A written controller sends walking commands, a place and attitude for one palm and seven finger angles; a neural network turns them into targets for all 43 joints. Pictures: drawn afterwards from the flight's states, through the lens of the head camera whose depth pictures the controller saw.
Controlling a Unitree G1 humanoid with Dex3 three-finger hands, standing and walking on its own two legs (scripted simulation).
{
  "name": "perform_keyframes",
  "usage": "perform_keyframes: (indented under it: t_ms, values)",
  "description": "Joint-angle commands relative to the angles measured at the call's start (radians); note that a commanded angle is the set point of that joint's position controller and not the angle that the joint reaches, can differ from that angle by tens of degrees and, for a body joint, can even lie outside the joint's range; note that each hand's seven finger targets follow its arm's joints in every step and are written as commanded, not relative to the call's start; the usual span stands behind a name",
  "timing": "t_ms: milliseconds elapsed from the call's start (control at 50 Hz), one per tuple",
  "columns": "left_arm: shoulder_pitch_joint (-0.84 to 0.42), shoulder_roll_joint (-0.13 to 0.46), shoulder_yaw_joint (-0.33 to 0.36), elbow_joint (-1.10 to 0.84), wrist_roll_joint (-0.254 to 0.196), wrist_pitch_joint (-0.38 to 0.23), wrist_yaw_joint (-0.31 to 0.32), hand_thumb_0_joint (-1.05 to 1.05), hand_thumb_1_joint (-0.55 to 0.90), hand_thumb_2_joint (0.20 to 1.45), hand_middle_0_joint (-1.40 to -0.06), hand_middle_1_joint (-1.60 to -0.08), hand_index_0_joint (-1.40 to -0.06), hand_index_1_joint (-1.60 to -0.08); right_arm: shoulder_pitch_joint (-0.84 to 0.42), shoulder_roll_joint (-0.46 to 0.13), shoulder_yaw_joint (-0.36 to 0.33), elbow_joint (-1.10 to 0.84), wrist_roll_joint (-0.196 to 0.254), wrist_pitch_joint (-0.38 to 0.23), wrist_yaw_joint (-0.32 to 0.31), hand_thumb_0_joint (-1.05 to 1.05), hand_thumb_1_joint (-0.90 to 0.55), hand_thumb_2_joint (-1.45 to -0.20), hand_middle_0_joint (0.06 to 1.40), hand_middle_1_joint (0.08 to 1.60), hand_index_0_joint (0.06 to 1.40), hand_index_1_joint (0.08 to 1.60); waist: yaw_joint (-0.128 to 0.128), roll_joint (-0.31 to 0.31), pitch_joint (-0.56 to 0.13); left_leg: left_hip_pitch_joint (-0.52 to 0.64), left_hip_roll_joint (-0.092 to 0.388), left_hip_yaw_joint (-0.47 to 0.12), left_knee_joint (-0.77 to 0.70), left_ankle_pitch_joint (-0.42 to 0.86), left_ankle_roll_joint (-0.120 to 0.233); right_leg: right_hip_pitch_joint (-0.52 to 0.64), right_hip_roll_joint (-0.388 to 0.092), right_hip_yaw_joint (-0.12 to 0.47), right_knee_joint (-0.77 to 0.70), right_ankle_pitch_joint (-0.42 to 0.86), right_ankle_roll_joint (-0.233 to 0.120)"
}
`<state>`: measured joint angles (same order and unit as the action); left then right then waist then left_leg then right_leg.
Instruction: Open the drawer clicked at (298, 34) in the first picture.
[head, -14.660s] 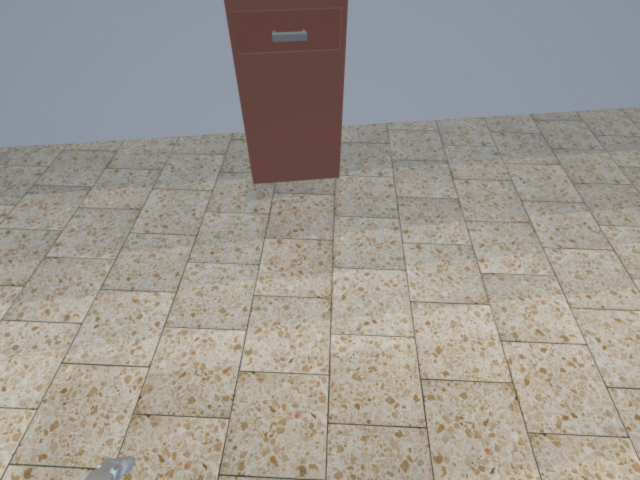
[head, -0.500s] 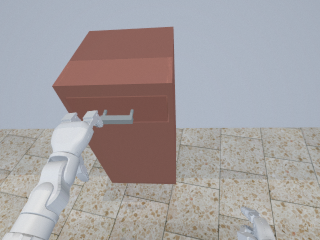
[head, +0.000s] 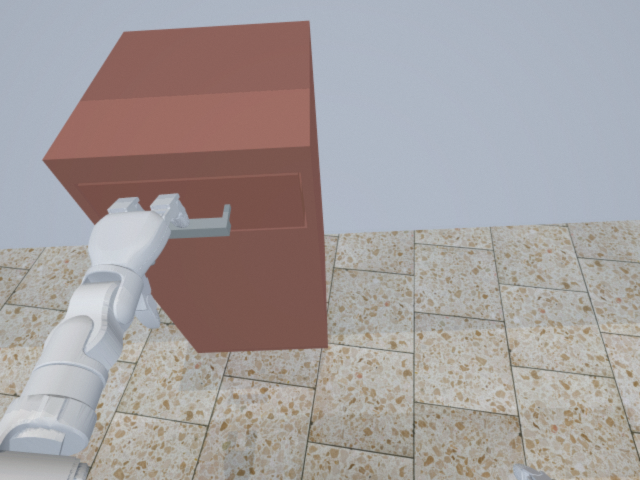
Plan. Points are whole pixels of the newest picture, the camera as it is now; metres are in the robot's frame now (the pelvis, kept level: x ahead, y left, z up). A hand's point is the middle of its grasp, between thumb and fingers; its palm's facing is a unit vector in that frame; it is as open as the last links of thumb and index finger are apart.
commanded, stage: move the hooked fingers above the handle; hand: left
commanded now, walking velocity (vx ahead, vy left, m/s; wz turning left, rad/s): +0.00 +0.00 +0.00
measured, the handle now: (196, 219) +0.54 +0.27 -0.05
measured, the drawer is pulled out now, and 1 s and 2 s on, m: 0.00 0.00 0.00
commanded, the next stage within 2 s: lower the fingers behind the handle in 1.74 s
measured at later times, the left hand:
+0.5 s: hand (173, 229) +0.45 +0.26 +0.02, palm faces -0.03 -0.04 -1.00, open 13.8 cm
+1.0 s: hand (193, 214) +0.49 +0.24 +0.01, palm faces -0.01 -0.04 -1.00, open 13.6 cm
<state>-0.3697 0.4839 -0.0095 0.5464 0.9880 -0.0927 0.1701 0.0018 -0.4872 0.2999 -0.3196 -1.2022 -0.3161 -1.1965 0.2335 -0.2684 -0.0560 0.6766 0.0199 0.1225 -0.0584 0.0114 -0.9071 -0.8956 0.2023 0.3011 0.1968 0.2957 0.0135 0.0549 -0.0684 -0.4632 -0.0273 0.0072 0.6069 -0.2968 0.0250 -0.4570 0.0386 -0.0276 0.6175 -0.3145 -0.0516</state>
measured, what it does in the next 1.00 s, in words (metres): stands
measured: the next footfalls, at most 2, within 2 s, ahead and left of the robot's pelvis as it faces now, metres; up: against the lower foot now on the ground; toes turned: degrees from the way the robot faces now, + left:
none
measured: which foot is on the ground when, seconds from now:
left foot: down 0.00-1.00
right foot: down 0.00-1.00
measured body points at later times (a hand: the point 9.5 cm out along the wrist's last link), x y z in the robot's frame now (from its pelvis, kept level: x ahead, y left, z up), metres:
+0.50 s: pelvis +0.01 +0.03 -0.01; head +0.08 +0.02 +0.43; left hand +0.45 +0.26 +0.08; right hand +0.07 -0.24 -0.14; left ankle +0.00 +0.11 -0.73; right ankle -0.01 -0.08 -0.73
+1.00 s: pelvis +0.01 +0.03 -0.02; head +0.10 +0.03 +0.42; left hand +0.49 +0.24 +0.06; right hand +0.00 -0.24 -0.15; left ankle +0.00 +0.11 -0.73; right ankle -0.01 -0.08 -0.73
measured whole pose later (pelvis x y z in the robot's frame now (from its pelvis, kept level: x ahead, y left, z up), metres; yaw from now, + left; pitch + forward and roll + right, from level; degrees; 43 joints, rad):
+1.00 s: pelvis +0.01 +0.03 -0.02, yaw -2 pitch +20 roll -2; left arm -0.82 0.48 0.00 1.09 1.10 -0.05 0.37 0.00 -0.49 0.30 -0.36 -1.24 -0.35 -1.24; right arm 0.36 -0.26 -0.05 0.72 -0.03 0.15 0.00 0.01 -0.91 -0.90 0.20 0.30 0.20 0.30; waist -0.12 0.06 -0.15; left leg -0.77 -0.02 0.03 0.80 -0.38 0.07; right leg -0.74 0.04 -0.01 0.75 -0.36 -0.01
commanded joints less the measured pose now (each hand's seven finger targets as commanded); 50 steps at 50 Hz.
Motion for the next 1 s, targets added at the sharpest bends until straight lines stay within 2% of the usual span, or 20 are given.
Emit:
perform_keyframes:
  t_ms: [0, 60, 100, 160, 200, 260, 280, 300, 320, 340, 460, 540, 620, 660, 700, 820, 880, 900, 940, 980]
  values:
    - [-0.414, 0.283, 0.126, -0.113, 0.013, -0.006, 0.076, 0.000, -0.500, 0.300, -0.300, -1.200, -0.300, -1.200, -0.017, -0.112, -0.039, -0.118, 0.003, -0.037, -0.010, 0.000, -0.900, -0.900, 0.200, 0.300, 0.200, 0.300, -0.003, -0.045, -0.307, 0.049, -0.032, 0.013, -0.014, 0.238, 0.029, 0.163, -0.025, 0.065, -0.062, 0.324, 0.020]
    - [-0.472, 0.257, 0.098, -0.119, 0.026, -0.011, 0.101, 0.000, -0.500, 0.300, -0.300, -1.200, -0.300, -1.200, 0.011, -0.112, -0.049, -0.112, -0.002, -0.036, -0.003, 0.000, -0.900, -0.900, 0.200, 0.300, 0.200, 0.300, -0.014, 0.010, -0.384, 0.103, -0.027, 0.009, 0.005, 0.299, 0.029, 0.139, -0.016, 0.053, -0.039, 0.347, 0.012]
    - [-0.460, 0.248, 0.097, -0.075, 0.023, -0.004, 0.107, 0.000, -0.500, 0.300, -0.300, -1.200, -0.300, -1.200, 0.028, -0.117, -0.053, -0.105, -0.002, -0.034, 0.000, 0.000, -0.900, -0.900, 0.200, 0.300, 0.200, 0.300, -0.020, -0.011, -0.394, 0.109, -0.021, 0.007, 0.013, 0.327, 0.028, 0.127, -0.011, 0.045, -0.031, 0.365, 0.013]
    - [-0.493, 0.247, 0.090, 0.014, 0.022, 0.012, 0.106, 0.000, -0.500, 0.300, -0.300, -1.200, -0.300, -1.200, 0.050, -0.126, -0.054, -0.094, 0.001, -0.030, 0.003, 0.000, -0.900, -0.900, 0.200, 0.300, 0.200, 0.300, -0.037, -0.073, -0.355, 0.071, -0.016, 0.003, 0.013, 0.306, 0.030, 0.105, -0.008, 0.038, -0.032, 0.348, 0.016]
    - [-0.520, 0.234, 0.068, 0.032, 0.034, 0.021, 0.107, 0.000, -0.500, 0.300, -0.300, -1.200, -0.300, -1.200, 0.056, -0.126, -0.052, -0.099, 0.002, -0.024, 0.006, 0.000, -0.900, -0.900, 0.200, 0.300, 0.200, 0.300, -0.036, -0.044, -0.365, 0.083, -0.016, 0.001, 0.013, 0.313, 0.028, 0.085, -0.005, 0.032, -0.027, 0.330, 0.012]
    - [-0.609, 0.212, 0.039, 0.064, 0.047, 0.018, 0.115, 0.000, -0.500, 0.300, -0.300, -1.200, -0.300, -1.200, 0.083, -0.129, -0.053, -0.089, -0.002, -0.023, 0.008, 0.000, -0.900, -0.900, 0.200, 0.300, 0.200, 0.300, -0.062, -0.051, -0.365, 0.099, -0.007, -0.009, 0.022, 0.312, 0.029, 0.035, -0.001, 0.026, -0.025, 0.297, 0.011]
    - [-0.609, 0.252, 0.075, 0.064, 0.055, 0.012, 0.120, 0.000, -0.500, 0.300, -0.300, -1.200, -0.300, -1.200, 0.091, -0.130, -0.055, -0.089, -0.005, -0.021, 0.009, 0.000, -0.900, -0.900, 0.200, 0.300, 0.200, 0.300, -0.046, -0.020, -0.393, 0.111, -0.006, -0.013, 0.027, 0.340, 0.026, 0.035, 0.002, 0.025, -0.013, 0.303, 0.007]
    - [-0.623, 0.233, 0.058, 0.058, 0.056, 0.007, 0.123, 0.000, -0.500, 0.300, -0.300, -1.200, -0.300, -1.200, 0.096, -0.128, -0.055, -0.092, -0.008, -0.019, 0.010, 0.000, -0.900, -0.900, 0.200, 0.300, 0.200, 0.300, -0.051, -0.012, -0.411, 0.129, -0.005, -0.015, 0.032, 0.364, 0.025, 0.031, 0.003, 0.023, -0.008, 0.314, 0.006]
    - [-0.618, 0.258, 0.089, 0.068, 0.056, 0.004, 0.130, 0.000, -0.500, 0.300, -0.300, -1.200, -0.300, -1.200, 0.102, -0.128, -0.056, -0.091, -0.010, -0.016, 0.011, 0.000, -0.900, -0.900, 0.200, 0.300, 0.200, 0.300, -0.043, -0.019, -0.432, 0.129, -0.004, -0.018, 0.038, 0.392, 0.024, 0.041, 0.006, 0.022, -0.003, 0.326, 0.005]
    - [-0.637, 0.231, 0.062, 0.070, 0.058, 0.001, 0.135, 0.000, -0.500, 0.300, -0.300, -1.200, -0.300, -1.200, 0.107, -0.126, -0.055, -0.093, -0.012, -0.017, 0.013, 0.000, -0.900, -0.900, 0.200, 0.300, 0.200, 0.300, -0.053, 0.002, -0.431, 0.137, -0.001, -0.021, 0.041, 0.392, 0.022, 0.020, 0.005, 0.020, 0.002, 0.317, 0.006]
    - [-0.667, 0.252, 0.083, 0.183, 0.078, 0.032, 0.174, 0.000, -0.500, 0.300, -0.300, -1.200, -0.300, -1.200, 0.142, -0.131, -0.053, -0.078, -0.019, -0.011, 0.025, 0.000, -0.900, -0.900, 0.200, 0.300, 0.200, 0.300, -0.057, 0.000, -0.417, 0.096, 0.007, -0.022, 0.057, 0.409, 0.014, -0.025, 0.013, 0.008, 0.024, 0.306, 0.003]
    - [-0.712, 0.245, 0.070, 0.209, 0.082, 0.042, 0.174, 0.000, -0.500, 0.300, -0.300, -1.200, -0.300, -1.200, 0.172, -0.138, -0.058, -0.071, -0.023, -0.008, 0.029, 0.000, -0.900, -0.900, 0.200, 0.300, 0.200, 0.300, -0.073, -0.004, -0.466, 0.119, 0.016, -0.028, 0.074, 0.450, 0.012, -0.037, 0.016, 0.007, 0.032, 0.318, 0.007]
    - [-0.792, 0.171, 0.003, 0.222, 0.074, 0.027, 0.160, 0.000, -0.500, 0.300, -0.300, -1.200, -0.300, -1.200, 0.196, -0.139, -0.065, -0.053, -0.028, -0.007, 0.033, 0.000, -0.900, -0.900, 0.200, 0.300, 0.200, 0.300, -0.120, 0.012, -0.442, 0.158, 0.029, -0.051, 0.091, 0.474, 0.005, -0.121, 0.021, -0.001, 0.027, 0.278, 0.009]
    - [-0.790, 0.196, 0.023, 0.232, 0.077, 0.014, 0.160, 0.000, -0.500, 0.300, -0.300, -1.200, -0.300, -1.200, 0.214, -0.144, -0.068, -0.045, -0.029, -0.006, 0.034, 0.000, -0.900, -0.900, 0.200, 0.300, 0.200, 0.300, -0.110, 0.038, -0.468, 0.178, 0.033, -0.058, 0.099, 0.485, 0.000, -0.141, 0.024, -0.001, 0.037, 0.262, 0.008]
    - [-0.844, 0.171, -0.001, 0.230, 0.077, 0.005, 0.165, 0.000, -0.500, 0.300, -0.300, -1.200, -0.300, -1.200, 0.221, -0.143, -0.067, -0.037, -0.033, -0.005, 0.035, 0.000, -0.900, -0.900, 0.200, 0.300, 0.200, 0.300, -0.128, 0.042, -0.455, 0.172, 0.034, -0.063, 0.107, 0.462, -0.001, -0.175, 0.026, -0.005, 0.040, 0.241, 0.007]
    - [-0.907, 0.258, 0.065, 0.339, 0.101, 0.034, 0.225, 0.000, -0.500, 0.300, -0.300, -1.200, -0.300, -1.200, 0.240, -0.155, -0.055, -0.016, -0.048, -0.003, 0.039, 0.000, -0.900, -0.900, 0.200, 0.300, 0.200, 0.300, -0.135, 0.041, -0.458, 0.081, 0.027, -0.064, 0.128, 0.411, -0.002, -0.201, 0.029, -0.013, 0.073, 0.218, 0.001]
    - [-0.893, 0.300, 0.088, 0.378, 0.102, 0.070, 0.237, 0.000, -0.500, 0.300, -0.300, -1.200, -0.300, -1.200, 0.248, -0.161, -0.049, -0.022, -0.048, 0.000, 0.043, 0.000, -0.900, -0.900, 0.200, 0.300, 0.200, 0.300, -0.123, 0.053, -0.509, 0.052, 0.022, -0.046, 0.142, 0.415, 0.002, -0.162, 0.028, -0.007, 0.085, 0.259, 0.005]
    - [-0.859, 0.315, 0.101, 0.404, 0.103, 0.084, 0.234, 0.000, -0.500, 0.300, -0.300, -1.200, -0.300, -1.200, 0.247, -0.161, -0.049, -0.023, -0.048, 0.002, 0.044, 0.000, -0.900, -0.900, 0.200, 0.300, 0.200, 0.300, -0.114, 0.037, -0.518, 0.036, 0.019, -0.037, 0.145, 0.415, 0.006, -0.135, 0.029, -0.004, 0.086, 0.277, 0.007]
    - [-0.867, 0.334, 0.096, 0.434, 0.097, 0.108, 0.225, 0.000, -0.500, 0.300, -0.300, -1.200, -0.300, -1.200, 0.244, -0.166, -0.043, -0.023, -0.043, 0.011, 0.039, 0.000, -0.900, -0.900, 0.200, 0.300, 0.200, 0.300, -0.130, -0.012, -0.490, -0.019, 0.014, -0.023, 0.137, 0.363, 0.017, -0.097, 0.024, 0.007, 0.068, 0.289, 0.015]
    - [-0.857, 0.347, 0.093, 0.446, 0.094, 0.120, 0.214, 0.000, -0.500, 0.300, -0.300, -1.200, -0.300, -1.200, 0.240, -0.165, -0.038, -0.030, -0.036, 0.013, 0.035, 0.000, -0.900, -0.900, 0.200, 0.300, 0.200, 0.300, -0.124, -0.022, -0.467, -0.058, 0.007, -0.012, 0.123, 0.313, 0.024, -0.067, 0.021, 0.015, 0.054, 0.284, 0.016]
